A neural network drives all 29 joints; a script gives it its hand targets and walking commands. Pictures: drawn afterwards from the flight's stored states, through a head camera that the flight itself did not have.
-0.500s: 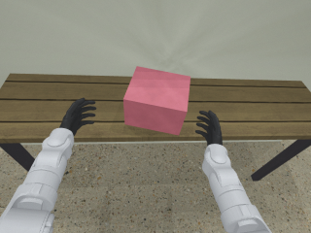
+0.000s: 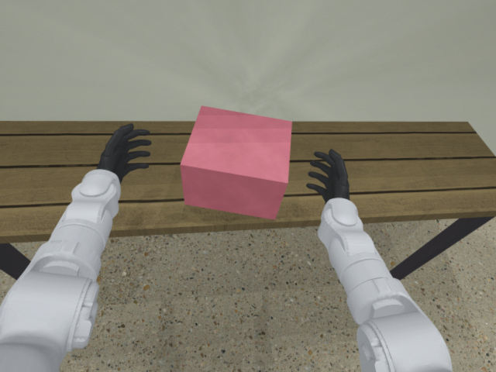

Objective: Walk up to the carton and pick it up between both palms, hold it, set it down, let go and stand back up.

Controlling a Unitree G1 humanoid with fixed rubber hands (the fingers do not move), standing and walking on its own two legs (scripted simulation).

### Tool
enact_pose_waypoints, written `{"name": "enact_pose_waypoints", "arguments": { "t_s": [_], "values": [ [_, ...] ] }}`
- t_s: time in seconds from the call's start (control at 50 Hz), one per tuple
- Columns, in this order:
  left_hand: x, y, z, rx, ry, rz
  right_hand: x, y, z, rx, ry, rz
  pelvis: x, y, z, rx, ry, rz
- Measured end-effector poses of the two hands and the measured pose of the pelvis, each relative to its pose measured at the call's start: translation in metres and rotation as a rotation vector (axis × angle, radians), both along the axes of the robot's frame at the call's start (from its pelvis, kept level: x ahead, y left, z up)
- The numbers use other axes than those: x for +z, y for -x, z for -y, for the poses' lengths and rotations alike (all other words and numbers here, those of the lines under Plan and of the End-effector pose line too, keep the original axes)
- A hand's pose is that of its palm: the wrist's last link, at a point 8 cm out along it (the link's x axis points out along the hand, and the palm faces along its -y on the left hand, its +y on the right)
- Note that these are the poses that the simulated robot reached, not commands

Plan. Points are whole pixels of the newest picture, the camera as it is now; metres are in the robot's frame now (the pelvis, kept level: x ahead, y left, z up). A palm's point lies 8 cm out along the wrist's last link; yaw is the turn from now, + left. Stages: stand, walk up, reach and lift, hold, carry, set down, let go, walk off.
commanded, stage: reach and lift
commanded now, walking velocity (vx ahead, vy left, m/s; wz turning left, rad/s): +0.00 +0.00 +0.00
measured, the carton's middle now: (238, 162) +0.55 -0.01 -0.06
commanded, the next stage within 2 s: none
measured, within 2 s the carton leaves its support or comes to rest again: neither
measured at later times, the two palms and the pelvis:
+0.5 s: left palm (129, 141) +0.47 +0.19 +0.08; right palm (338, 165) +0.42 -0.17 +0.09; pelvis +0.01 -0.01 +0.00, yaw +1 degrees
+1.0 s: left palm (135, 188) +0.46 +0.20 -0.04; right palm (321, 203) +0.41 -0.17 -0.02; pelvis +0.00 -0.01 -0.02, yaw +1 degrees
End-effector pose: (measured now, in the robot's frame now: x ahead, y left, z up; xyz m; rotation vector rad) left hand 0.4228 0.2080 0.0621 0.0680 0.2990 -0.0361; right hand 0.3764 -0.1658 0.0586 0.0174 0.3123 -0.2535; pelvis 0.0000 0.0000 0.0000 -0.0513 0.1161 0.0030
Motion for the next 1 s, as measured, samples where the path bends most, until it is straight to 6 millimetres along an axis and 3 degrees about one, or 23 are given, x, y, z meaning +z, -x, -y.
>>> {"name": "enact_pose_waypoints", "arguments": {
  "t_s": [0.28,0.48,0.8,1.0],
  "values": [
    [0.018,-0.032,0.017,-0.005,0.014,-0.002,0.033,-0.040,-0.002,0.021,0.032,0.027,-0.001,-0.005,0.004,0.009,0.000,-0.058],
    [0.023,-0.047,0.023,0.004,0.018,0.000,0.030,-0.048,0.006,0.012,0.055,-0.012,-0.001,-0.008,0.006,0.011,0.000,-0.092],
    [-0.043,-0.038,0.012,0.045,0.011,-0.049,-0.037,-0.040,0.013,0.049,0.099,-0.081,-0.009,-0.004,0.011,0.025,0.006,-0.244],
    [-0.098,-0.032,0.012,0.047,0.013,-0.085,-0.080,-0.038,0.008,0.062,0.101,-0.072,-0.021,0.004,0.012,0.022,0.013,-0.373]
  ]
}}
